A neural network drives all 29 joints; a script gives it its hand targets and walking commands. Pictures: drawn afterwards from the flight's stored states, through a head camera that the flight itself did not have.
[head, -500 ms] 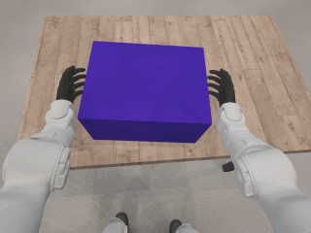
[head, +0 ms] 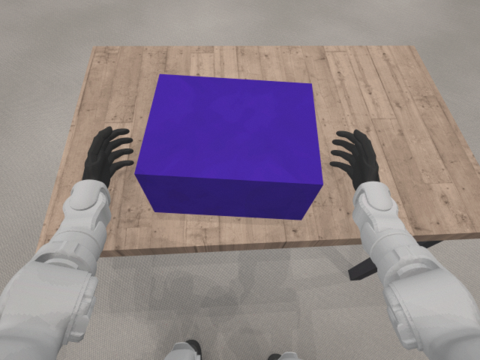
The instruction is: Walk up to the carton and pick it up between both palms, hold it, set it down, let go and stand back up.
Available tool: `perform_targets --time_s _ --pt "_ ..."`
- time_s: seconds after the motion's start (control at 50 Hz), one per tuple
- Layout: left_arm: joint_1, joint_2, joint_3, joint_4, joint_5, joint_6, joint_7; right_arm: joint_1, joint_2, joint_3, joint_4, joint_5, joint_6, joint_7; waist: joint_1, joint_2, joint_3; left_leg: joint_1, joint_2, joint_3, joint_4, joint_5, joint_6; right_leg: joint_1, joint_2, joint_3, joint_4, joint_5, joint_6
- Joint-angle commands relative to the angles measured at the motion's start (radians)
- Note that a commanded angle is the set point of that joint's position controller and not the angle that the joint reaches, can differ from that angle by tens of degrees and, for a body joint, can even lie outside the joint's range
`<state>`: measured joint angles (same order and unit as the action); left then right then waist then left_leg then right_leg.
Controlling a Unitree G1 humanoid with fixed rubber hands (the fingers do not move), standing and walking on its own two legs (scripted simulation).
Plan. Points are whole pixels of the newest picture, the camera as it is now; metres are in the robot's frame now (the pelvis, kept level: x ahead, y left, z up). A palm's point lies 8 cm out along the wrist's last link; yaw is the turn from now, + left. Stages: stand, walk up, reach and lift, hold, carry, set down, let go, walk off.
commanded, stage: set down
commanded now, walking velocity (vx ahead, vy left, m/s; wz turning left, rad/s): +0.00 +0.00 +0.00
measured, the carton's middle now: (232, 148) +0.49 +0.02 -0.01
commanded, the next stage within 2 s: none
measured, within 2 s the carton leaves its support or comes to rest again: neither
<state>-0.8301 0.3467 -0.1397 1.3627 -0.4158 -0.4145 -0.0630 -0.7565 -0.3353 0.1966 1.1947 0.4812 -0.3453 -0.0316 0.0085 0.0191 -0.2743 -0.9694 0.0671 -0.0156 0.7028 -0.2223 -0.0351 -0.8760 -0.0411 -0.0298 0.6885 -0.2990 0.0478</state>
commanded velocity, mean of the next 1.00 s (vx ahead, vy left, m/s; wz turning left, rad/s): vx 0.00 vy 0.00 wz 0.00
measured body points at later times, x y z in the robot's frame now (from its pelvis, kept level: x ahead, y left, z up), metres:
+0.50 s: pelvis +0.01 +0.00 +0.03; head +0.07 +0.01 +0.47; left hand +0.36 +0.26 +0.03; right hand +0.36 -0.22 +0.01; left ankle +0.04 +0.14 -0.70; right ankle -0.01 -0.15 -0.70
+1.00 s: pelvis +0.03 +0.00 +0.04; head +0.04 +0.01 +0.49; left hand +0.27 +0.27 +0.04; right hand +0.29 -0.21 +0.03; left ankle +0.04 +0.14 -0.70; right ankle -0.01 -0.15 -0.70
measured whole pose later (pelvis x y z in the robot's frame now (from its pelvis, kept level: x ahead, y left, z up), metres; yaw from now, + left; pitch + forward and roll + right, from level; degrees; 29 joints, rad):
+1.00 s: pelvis +0.03 +0.00 +0.04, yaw -1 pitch +3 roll +0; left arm 0.03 0.35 0.01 0.54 -0.31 -0.24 -0.09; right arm 0.02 -0.23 0.09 0.57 0.32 -0.32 -0.08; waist 0.05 -0.02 -0.04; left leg -0.27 0.06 0.03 0.42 -0.19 -0.04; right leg -0.19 -0.05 -0.01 0.39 -0.25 0.04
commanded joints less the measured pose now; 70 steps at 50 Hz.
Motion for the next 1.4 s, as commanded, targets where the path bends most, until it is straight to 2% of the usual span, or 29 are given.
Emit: perform_targets --time_s 0.0,0.1,0.16,0.2,0.22,0.24,0.28,0.3,0.36,0.38,0.4,0.46,0.5,0.52,0.56,0.58,0.6,0.66,0.72,0.74,0.76,0.78,0.8,0.86,1.04,1.08,1.12,1.26,1.38 --pt "-0.294 0.198 0.048 -0.196 0.016 -0.031 -0.002 -0.288 -0.162 -0.049 -0.144 -0.016 -0.039 -0.019 -0.006 0.022 -0.553 0.555 -0.091 0.047 -0.022 0.298 -0.026 0.282 0.087 -0.048 -0.072 0.246 0.007" --pt "-0.249 0.183 0.036 -0.233 0.002 -0.009 -0.002 -0.254 -0.176 -0.071 -0.209 -0.03 -0.033 -0.02 -0.022 0.026 -0.503 0.601 -0.089 0.031 -0.054 0.248 -0.037 0.276 0.089 -0.055 -0.105 0.183 -0.008" --pt "-0.117 0.166 0.067 -0.371 0.06 0.01 -0.014 -0.105 -0.15 -0.058 -0.237 -0.018 -0.061 -0.023 -0.011 0.099 -0.491 0.743 -0.092 0.023 -0.062 0.427 -0.059 0.339 0.094 -0.049 -0.144 0.314 -0.009" --pt "-0.245 0.192 0.064 -0.284 0.027 0.026 -0.02 -0.243 -0.156 -0.097 -0.219 -0.052 -0.029 -0.021 -0.02 0.047 -0.386 0.634 -0.092 0.027 -0.091 0.275 -0.046 0.311 0.084 -0.048 -0.157 0.161 -0.01" --pt "-0.06 0.166 0.071 -0.353 0.038 0.023 -0.018 -0.081 -0.15 -0.075 -0.279 -0.034 -0.042 -0.018 -0.011 0.011 -0.38 0.682 -0.088 0.018 -0.111 0.31 -0.039 0.37 0.088 -0.048 -0.161 0.228 -0.008" --pt "0.025 0.145 0.083 -0.448 0.055 0.016 -0.016 0.005 -0.148 -0.078 -0.297 -0.036 -0.062 -0.022 -0.026 0.018 -0.398 0.742 -0.09 0.016 -0.1 0.398 -0.045 0.41 0.097 -0.05 -0.161 0.33 -0.006" --pt "-0.158 0.214 0.087 -0.348 0.023 0.017 -0.029 -0.151 -0.146 -0.097 -0.296 -0.062 -0.047 -0.025 -0.035 -0.001 -0.37 0.672 -0.093 0.022 -0.102 0.306 -0.034 0.371 0.085 -0.036 -0.167 0.22 -0.001" --pt "-0.012 0.181 0.082 -0.41 0.023 0.018 -0.025 -0.016 -0.135 -0.079 -0.321 -0.042 -0.043 -0.017 -0.02 0.008 -0.343 0.72 -0.093 0.019 -0.14 0.317 -0.034 0.405 0.087 -0.042 -0.196 0.229 -0.004" --pt "-0.072 0.214 0.102 -0.441 0.027 0.006 -0.015 -0.06 -0.141 -0.102 -0.312 -0.056 -0.042 -0.012 -0.007 0.048 -0.34 0.735 -0.098 0.027 -0.15 0.301 -0.041 0.404 0.079 -0.025 -0.199 0.187 -0.011" --pt "0.185 0.172 0.105 -0.551 0.05 0.011 -0.022 0.179 -0.114 -0.055 -0.376 -0.027 -0.06 -0.015 0.001 0.029 -0.33 0.839 -0.096 0.022 -0.154 0.412 -0.04 0.491 0.082 -0.026 -0.217 0.312 -0.009" --pt "-0.038 0.217 0.104 -0.47 0.035 0.02 -0.025 -0.03 -0.138 -0.113 -0.351 -0.07 -0.046 -0.019 -0.013 0.063 -0.318 0.765 -0.099 0.028 -0.152 0.331 -0.045 0.419 0.085 -0.022 -0.215 0.207 -0.013" --pt "0.179 0.182 0.1 -0.534 0.025 0.032 -0.031 0.139 -0.108 -0.08 -0.426 -0.057 -0.054 -0.014 0.004 0.004 -0.266 0.811 -0.093 0.021 -0.17 0.359 -0.033 0.486 0.081 -0.017 -0.228 0.267 -0.017" --pt "0.06 0.212 0.118 -0.531 0.026 0.033 -0.027 0.041 -0.117 -0.104 -0.44 -0.065 -0.044 -0.014 0.008 0.011 -0.256 0.786 -0.103 0.034 -0.19 0.298 -0.029 0.486 0.075 -0.005 -0.242 0.2 -0.014" --pt "0.278 0.19 0.125 -0.585 0.033 0.043 -0.034 0.244 -0.1 -0.072 -0.454 -0.055 -0.048 -0.018 0.01 -0.011 -0.227 0.847 -0.102 0.032 -0.194 0.383 -0.026 0.564 0.078 -0.006 -0.249 0.311 -0.01" --pt "0.212 0.216 0.142 -0.571 0.04 0.051 -0.037 0.166 -0.103 -0.103 -0.458 -0.087 -0.044 -0.025 0.014 -0.005 -0.193 0.817 -0.097 0.033 -0.198 0.355 -0.03 0.533 0.084 -0.007 -0.247 0.253 -0.018" --pt "0.36 0.188 0.154 -0.63 0.056 0.057 -0.044 0.293 -0.078 -0.085 -0.487 -0.088 -0.053 -0.034 0.011 -0.034 -0.176 0.862 -0.099 0.039 -0.203 0.417 -0.025 0.61 0.079 -0.002 -0.265 0.348 -0.01" --pt "0.23 0.215 0.167 -0.596 0.047 0.06 -0.045 0.189 -0.098 -0.096 -0.491 -0.09 -0.045 -0.031 0.009 -0.028 -0.17 0.814 -0.109 0.044 -0.204 0.363 -0.021 0.585 0.074 0.017 -0.261 0.307 -0.011" --pt "0.435 0.186 0.186 -0.737 0.082 0.065 -0.047 0.366 -0.055 -0.082 -0.576 -0.082 -0.072 -0.041 0.035 -0.005 -0.147 0.871 -0.107 0.053 -0.219 0.43 -0.026 0.674 0.074 0.024 -0.27 0.396 -0.01" --pt "0.433 0.198 0.206 -0.778 0.083 0.078 -0.044 0.364 -0.047 -0.11 -0.632 -0.116 -0.058 -0.041 0.035 -0.017 -0.121 0.839 -0.104 0.051 -0.239 0.356 -0.018 0.666 0.066 0.039 -0.284 0.329 -0.016" --pt "0.579 0.176 0.206 -0.847 0.094 0.09 -0.047 0.49 -0.04 -0.095 -0.679 -0.112 -0.068 -0.049 0.029 -0.035 -0.095 0.89 -0.108 0.054 -0.237 0.419 -0.017 0.729 0.07 0.038 -0.3 0.432 -0.012" --pt "0.402 0.209 0.213 -0.831 0.081 0.083 -0.04 0.325 -0.053 -0.138 -0.681 -0.131 -0.056 -0.05 0.026 -0.001 -0.126 0.849 -0.107 0.054 -0.239 0.366 -0.02 0.692 0.069 0.04 -0.292 0.361 -0.019" --pt "0.616 0.186 0.231 -0.864 0.098 0.095 -0.045 0.535 -0.021 -0.095 -0.691 -0.123 -0.056 -0.053 0.036 -0.025 -0.064 0.892 -0.107 0.052 -0.252 0.411 -0.016 0.728 0.067 0.044 -0.313 0.418 -0.015" --pt "0.494 0.193 0.222 -0.862 0.091 0.1 -0.044 0.417 -0.034 -0.142 -0.691 -0.144 -0.047 -0.056 0.024 -0.016 -0.057 0.86 -0.102 0.055 -0.25 0.353 -0.021 0.696 0.069 0.041 -0.309 0.337 -0.021" --pt "0.646 0.164 0.218 -0.955 0.098 0.106 -0.036 0.544 -0.019 -0.135 -0.786 -0.157 -0.042 -0.052 0.04 -0.021 -0.057 0.904 -0.102 0.054 -0.264 0.404 -0.021 0.732 0.072 0.037 -0.323 0.369 -0.031" --pt "0.755 0.145 0.215 -1.122 0.124 0.165 -0.008 0.673 0.013 -0.184 -0.926 -0.187 0.035 -0.041 0.048 0.03 0.085 0.94 -0.101 0.062 -0.319 0.308 -0.019 0.689 0.071 0.04 -0.388 0.168 -0.06" --pt "0.815 0.127 0.203 -1.145 0.129 0.176 -0.006 0.732 0.011 -0.188 -0.935 -0.194 0.053 -0.04 0.033 0.016 0.117 0.959 -0.105 0.063 -0.318 0.314 -0.019 0.703 0.072 0.042 -0.404 0.18 -0.062" --pt "0.841 0.123 0.21 -1.126 0.136 0.192 -0.008 0.783 0.029 -0.177 -0.921 -0.207 0.08 -0.037 0.056 0.023 0.185 0.952 -0.102 0.068 -0.341 0.23 -0.016 0.673 0.061 0.049 -0.433 0.075 -0.069" --pt "1.026 0.104 0.19 -1.339 0.143 0.208 0.029 0.968 0.036 -0.227 -1.145 -0.227 0.093 -0.021 0.056 -0.032 0.204 1.012 -0.09 0.061 -0.364 0.267 -0.019 0.685 0.068 0.044 -0.465 0.09 -0.076" --pt "1.036 0.126 0.185 -1.335 0.151 0.237 0.042 1.021 0.081 -0.233 -1.155 -0.269 0.149 -0.009 0.052 0.016 0.334 0.962 -0.085 0.062 -0.413 0.076 -0.008 0.65 0.039 0.063 -0.49 -0.058 -0.08"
